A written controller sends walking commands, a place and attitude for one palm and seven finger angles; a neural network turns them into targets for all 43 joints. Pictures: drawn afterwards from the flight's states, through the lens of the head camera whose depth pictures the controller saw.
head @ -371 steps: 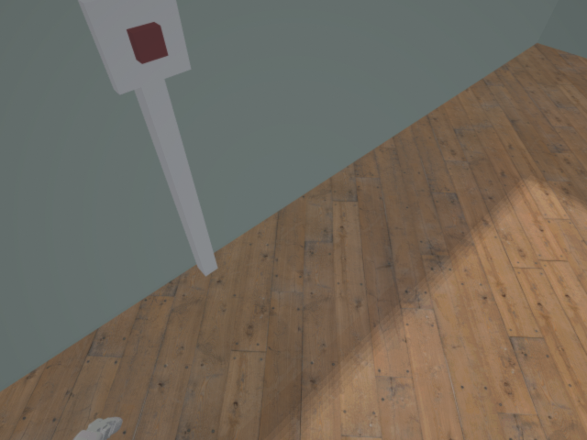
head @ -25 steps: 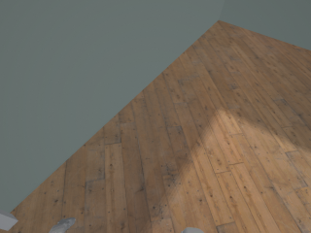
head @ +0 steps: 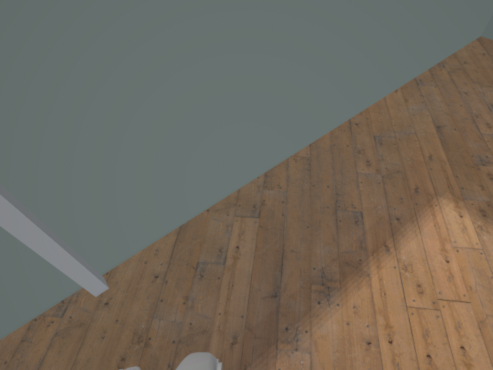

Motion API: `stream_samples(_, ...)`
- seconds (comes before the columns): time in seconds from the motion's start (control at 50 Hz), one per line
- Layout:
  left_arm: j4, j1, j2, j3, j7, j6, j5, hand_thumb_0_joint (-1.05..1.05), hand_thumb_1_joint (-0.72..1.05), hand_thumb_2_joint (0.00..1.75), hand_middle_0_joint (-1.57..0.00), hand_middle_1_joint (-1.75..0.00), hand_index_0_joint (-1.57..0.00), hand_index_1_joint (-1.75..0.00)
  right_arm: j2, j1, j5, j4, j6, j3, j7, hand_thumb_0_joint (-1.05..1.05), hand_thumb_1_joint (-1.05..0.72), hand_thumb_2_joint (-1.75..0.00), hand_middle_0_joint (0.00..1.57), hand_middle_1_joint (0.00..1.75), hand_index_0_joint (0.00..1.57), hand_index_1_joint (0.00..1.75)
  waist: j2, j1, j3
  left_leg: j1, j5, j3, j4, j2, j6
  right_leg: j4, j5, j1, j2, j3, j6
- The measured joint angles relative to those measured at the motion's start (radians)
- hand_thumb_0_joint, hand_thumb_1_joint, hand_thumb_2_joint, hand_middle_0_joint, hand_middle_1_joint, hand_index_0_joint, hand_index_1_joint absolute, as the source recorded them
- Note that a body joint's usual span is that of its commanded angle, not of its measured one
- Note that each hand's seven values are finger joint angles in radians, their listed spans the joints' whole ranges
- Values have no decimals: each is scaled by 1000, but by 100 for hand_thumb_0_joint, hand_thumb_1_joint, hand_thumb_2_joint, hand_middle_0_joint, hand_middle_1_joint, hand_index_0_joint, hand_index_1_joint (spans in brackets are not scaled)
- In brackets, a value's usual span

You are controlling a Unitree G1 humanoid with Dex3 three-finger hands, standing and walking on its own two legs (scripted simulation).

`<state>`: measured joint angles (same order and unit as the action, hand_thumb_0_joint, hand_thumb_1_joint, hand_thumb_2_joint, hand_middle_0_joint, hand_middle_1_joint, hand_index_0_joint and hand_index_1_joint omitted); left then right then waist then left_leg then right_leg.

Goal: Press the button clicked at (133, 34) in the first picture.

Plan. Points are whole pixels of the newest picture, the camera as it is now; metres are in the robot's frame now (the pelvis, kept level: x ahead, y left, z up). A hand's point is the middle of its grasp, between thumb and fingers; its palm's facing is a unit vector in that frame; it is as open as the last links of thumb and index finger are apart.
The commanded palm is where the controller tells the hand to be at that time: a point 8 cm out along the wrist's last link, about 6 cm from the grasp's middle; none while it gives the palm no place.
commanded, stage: turn to face it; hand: left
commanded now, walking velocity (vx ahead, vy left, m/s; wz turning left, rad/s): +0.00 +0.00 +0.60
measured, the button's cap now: out of the picture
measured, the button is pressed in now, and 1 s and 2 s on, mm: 0 0 0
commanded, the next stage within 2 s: take the last steps up to it in 0.96 s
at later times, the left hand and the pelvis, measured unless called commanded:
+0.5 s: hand out of the picture +0.04 +0.29 -0.16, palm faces +0.31 -0.91 -0.26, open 7.4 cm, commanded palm none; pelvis +0.00 +0.05 +0.00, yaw +16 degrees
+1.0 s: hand out of the picture -0.05 +0.18 -0.15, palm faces +0.54 -0.79 -0.28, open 7.4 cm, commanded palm none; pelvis +0.00 -0.02 +0.00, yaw +33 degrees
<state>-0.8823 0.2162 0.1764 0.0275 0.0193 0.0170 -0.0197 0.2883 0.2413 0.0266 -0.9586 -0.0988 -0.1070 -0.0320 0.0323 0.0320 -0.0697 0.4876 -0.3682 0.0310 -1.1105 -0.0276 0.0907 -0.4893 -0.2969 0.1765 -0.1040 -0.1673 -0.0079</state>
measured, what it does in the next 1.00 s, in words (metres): steps on the spot, turning left: left foot, then right foot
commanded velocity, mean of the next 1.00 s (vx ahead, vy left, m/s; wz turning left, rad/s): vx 0.00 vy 0.00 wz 0.49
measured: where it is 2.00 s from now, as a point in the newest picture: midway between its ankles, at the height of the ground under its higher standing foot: outside the picture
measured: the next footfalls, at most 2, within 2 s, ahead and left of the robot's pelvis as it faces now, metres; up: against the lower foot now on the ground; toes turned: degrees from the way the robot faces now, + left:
left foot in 0.18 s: +0.02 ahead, +0.16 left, +0.00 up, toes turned +12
right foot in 0.68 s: +0.10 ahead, -0.07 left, +0.00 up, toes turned +21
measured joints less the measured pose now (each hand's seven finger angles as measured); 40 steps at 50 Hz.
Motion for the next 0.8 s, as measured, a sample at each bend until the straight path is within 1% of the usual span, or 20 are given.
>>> stream_samples(0.06,-9,19,8,2,-3,2,-6,1,91,90,-20,-30,-20,-30,-2,-35,-4,2,-1,8,0,0,-91,-90,19,30,19,30,-18,-18,-14,-48,-38,-32,127,-15,0,-22,-14,6,-27,-33,12)
stream_samples(0.12,-20,35,27,11,-6,8,-11,1,91,90,-20,-30,-20,-30,-8,-74,-9,16,11,19,0,0,-91,-90,19,30,19,30,-39,-38,-28,-110,-57,-74,281,-13,-13,-63,-37,21,-56,-64,32)
stream_samples(0.16,-27,46,46,20,-8,14,-9,1,91,90,-20,-30,-20,-30,-13,-94,-10,34,26,26,0,0,-91,-90,19,30,19,30,-54,-47,-29,-165,-1,-102,416,-4,-25,-112,-64,37,-78,-87,50)
stream_samples(0.18,-28,56,56,24,-9,18,-5,1,91,90,-20,-30,-20,-30,-11,-99,-10,46,36,29,-2,0,-91,-90,19,30,19,30,-57,-50,-23,-200,59,-110,498,0,-43,-155,-85,55,-89,-95,61)
stream_samples(0.2,-34,56,72,31,-10,25,0,1,91,90,-20,-30,-20,-30,-19,-110,-9,52,49,29,-2,0,-91,-90,19,30,19,30,-77,-51,-25,-195,56,-112,501,16,-76,-230,-123,88,-102,-72,72)
stream_samples(0.22,-42,51,87,37,-8,37,2,1,91,90,-20,-30,-20,-30,-28,-120,-10,57,58,33,-1,0,-91,-90,19,30,19,30,-93,-56,-29,-184,41,-110,478,28,-100,-324,-193,127,-95,-24,80)
stream_samples(0.24,-48,47,98,42,-5,49,2,1,91,90,-20,-30,-20,-30,-35,-126,-11,63,65,38,0,0,-91,-90,19,30,20,30,-101,-63,-31,-182,30,-106,468,31,-115,-418,-242,165,-77,16,84)
stream_samples(0.26,-54,42,105,46,-3,58,1,1,91,90,-20,-30,-20,-30,-42,-128,-10,67,71,44,4,0,-91,-90,19,30,20,30,-102,-65,-29,-186,28,-99,473,32,-123,-499,-260,199,-59,43,87)
stream_samples(0.3,-62,30,110,50,-3,64,2,1,91,90,-20,-30,-20,-30,-50,-124,-8,74,77,50,16,0,-91,-90,20,30,20,30,-91,-60,-21,-204,46,-79,509,33,-125,-609,-231,253,-32,76,95)
stream_samples(0.36,-50,5,108,50,-11,56,3,1,91,90,-19,-30,-20,-30,-58,-114,-6,75,77,57,25,0,-91,-90,20,30,20,30,-73,-53,-14,-235,87,-48,575,44,-130,-660,-159,301,-14,112,105)
stream_samples(0.44,-21,-34,99,45,-12,45,5,1,91,90,-19,-30,-20,-30,-68,-89,-5,66,74,63,24,0,-91,-90,20,30,20,30,-58,-42,-3,-258,124,-6,629,63,-133,-606,-109,315,-4,148,114)
stream_samples(0.52,4,-73,86,40,-10,43,7,1,91,90,-19,-30,-20,-30,-78,-57,-2,54,66,61,19,0,-90,-90,20,30,20,30,-47,-22,6,-257,139,39,639,79,-125,-503,-116,289,14,167,115)
stream_samples(0.62,32,-107,61,28,-8,32,14,1,91,90,-19,-30,-20,-30,-72,-20,2,39,52,49,19,0,-90,-90,20,30,20,30,-18,5,10,-226,138,99,608,93,-99,-293,-121,204,55,169,101)
stream_samples(0.66,44,-107,51,22,-8,19,17,1,91,90,-19,-30,-20,-30,-65,-6,0,34,46,41,19,0,-90,-90,20,30,20,30,-5,9,15,-203,129,120,577,101,-83,-158,-52,142,71,160,93)
stream_samples(0.68,47,-104,45,19,-8,9,16,1,91,90,-20,-30,-20,-30,-59,1,-4,31,44,37,19,0,-90,-90,20,30,20,30,3,8,18,-187,118,131,549,105,-73,-89,-6,112,75,151,76)
stream_samples(0.7,45,-103,34,15,-5,1,11,1,91,90,-20,-30,-20,-30,-50,1,-8,25,40,30,20,0,-90,-90,20,30,20,30,23,8,12,-164,60,135,490,102,-66,-87,12,109,82,137,45)
stream_samples(0.72,45,-98,26,7,-4,-3,7,1,91,90,-20,-30,-20,-30,-43,3,-8,21,35,23,21,0,-91,-90,20,30,20,30,30,11,10,-131,-22,121,397,106,-61,-96,14,108,77,123,17)
stream_samples(0.74,44,-89,19,1,-4,-5,5,0,91,90,-20,-30,-20,-30,-37,7,-7,18,29,18,21,0,-91,-90,20,30,20,30,32,13,11,-96,-74,101,293,112,-59,-96,12,101,66,110,-2)
stream_samples(0.76,42,-78,12,-1,-3,-4,4,0,91,90,-20,-30,-20,-30,-32,11,-5,14,23,14,19,0,-91,-90,20,30,20,30,31,12,14,-65,-92,79,194,111,-57,-87,14,92,54,100,-12)
stream_samples(0.8,32,-54,2,-3,-2,2,4,0,91,90,-20,-30,-20,-30,-21,14,-1,6,16,6,12,0,-91,-90,20,30,20,30,29,8,17,-21,-63,42,40,93,-51,-57,26,70,38,84,-19)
